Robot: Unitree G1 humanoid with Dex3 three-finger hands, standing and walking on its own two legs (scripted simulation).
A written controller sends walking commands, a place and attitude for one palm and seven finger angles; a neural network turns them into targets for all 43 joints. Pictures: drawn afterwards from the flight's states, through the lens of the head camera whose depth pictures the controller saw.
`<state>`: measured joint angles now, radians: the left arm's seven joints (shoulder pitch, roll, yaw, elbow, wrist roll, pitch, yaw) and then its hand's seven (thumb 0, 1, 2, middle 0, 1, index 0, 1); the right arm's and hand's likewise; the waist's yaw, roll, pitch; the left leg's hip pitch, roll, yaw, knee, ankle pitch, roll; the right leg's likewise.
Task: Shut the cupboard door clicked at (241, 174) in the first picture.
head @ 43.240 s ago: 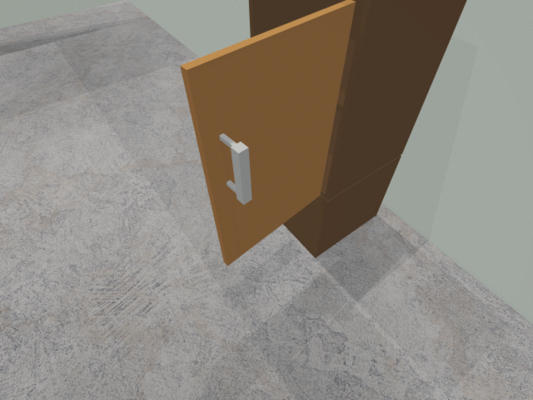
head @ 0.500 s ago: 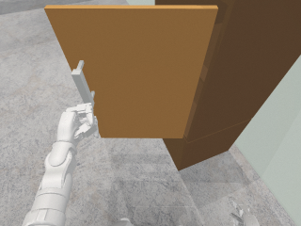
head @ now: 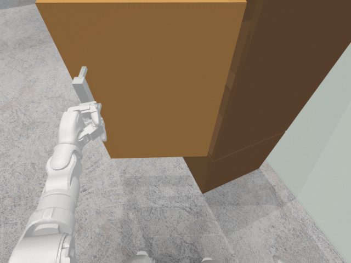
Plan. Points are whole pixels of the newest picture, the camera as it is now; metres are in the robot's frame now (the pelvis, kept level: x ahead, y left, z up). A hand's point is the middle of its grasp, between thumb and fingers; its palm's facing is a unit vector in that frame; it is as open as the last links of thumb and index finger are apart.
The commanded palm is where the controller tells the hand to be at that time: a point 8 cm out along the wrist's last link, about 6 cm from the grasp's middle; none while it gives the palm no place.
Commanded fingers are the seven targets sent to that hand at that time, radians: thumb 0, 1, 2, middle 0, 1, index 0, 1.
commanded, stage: bring the fist close to the handle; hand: left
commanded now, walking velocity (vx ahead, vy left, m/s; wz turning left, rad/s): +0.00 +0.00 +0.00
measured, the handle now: (90, 96) +0.50 +0.23 +0.08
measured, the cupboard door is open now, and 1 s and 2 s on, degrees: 68 60 47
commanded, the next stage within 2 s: push the door shut along its arc in 0.12 s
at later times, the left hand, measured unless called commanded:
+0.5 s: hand (104, 116) +0.43 +0.17 +0.09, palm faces -0.05 -1.00 -0.02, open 3.1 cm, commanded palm +0.41 +0.23 +0.08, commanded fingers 0.00 0.90 0.90 -1.30 -1.50 -1.30 -1.50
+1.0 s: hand (118, 99) +0.48 +0.15 +0.09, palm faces -0.16 -0.99 -0.02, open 3.1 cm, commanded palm +0.48 +0.20 +0.08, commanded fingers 0.00 0.90 0.90 -1.30 -1.50 -1.30 -1.50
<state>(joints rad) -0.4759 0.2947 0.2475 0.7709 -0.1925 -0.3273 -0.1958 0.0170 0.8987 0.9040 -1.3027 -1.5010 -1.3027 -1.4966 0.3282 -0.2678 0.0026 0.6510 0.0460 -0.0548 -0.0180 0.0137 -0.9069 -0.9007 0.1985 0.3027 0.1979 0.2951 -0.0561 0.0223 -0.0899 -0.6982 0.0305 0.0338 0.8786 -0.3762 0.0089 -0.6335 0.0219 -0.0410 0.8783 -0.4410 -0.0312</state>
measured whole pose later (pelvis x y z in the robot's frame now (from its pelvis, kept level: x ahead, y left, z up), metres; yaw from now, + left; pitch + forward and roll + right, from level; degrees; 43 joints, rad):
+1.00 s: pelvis -0.02 +0.00 -0.02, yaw +0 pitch +18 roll -2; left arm -0.96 0.47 0.28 1.21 -0.14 -0.34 -0.34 0.02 0.90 0.90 -1.30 -1.50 -1.30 -1.50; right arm 0.37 -0.29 0.02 0.68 0.04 -0.05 -0.02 0.01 -0.91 -0.90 0.20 0.30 0.20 0.30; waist -0.16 0.04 -0.09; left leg -0.93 0.05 0.01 1.01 -0.39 0.01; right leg -0.85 0.04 -0.07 0.99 -0.45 -0.04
